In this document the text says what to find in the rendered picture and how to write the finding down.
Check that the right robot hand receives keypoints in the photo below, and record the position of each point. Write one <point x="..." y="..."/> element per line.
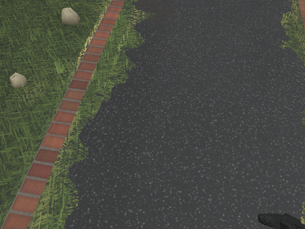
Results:
<point x="279" y="221"/>

